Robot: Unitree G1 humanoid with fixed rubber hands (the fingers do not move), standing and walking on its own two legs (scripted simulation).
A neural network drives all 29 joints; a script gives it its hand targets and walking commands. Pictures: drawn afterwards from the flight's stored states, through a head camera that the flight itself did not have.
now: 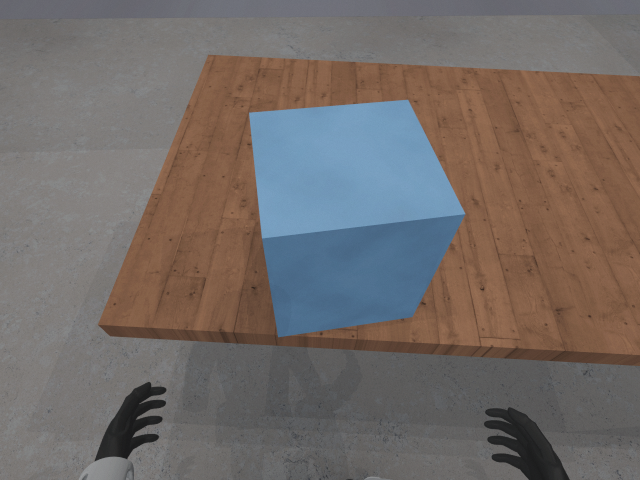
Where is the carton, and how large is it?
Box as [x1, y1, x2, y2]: [249, 100, 464, 336]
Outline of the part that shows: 407,100 249,113 262,241 278,336 412,316 464,215 464,212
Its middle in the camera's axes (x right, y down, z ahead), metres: +0.03 -0.03 +0.55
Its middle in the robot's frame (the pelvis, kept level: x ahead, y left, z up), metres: +0.44 -0.02 +0.04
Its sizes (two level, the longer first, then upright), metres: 0.210 0.200 0.250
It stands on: a table, 0.68 m high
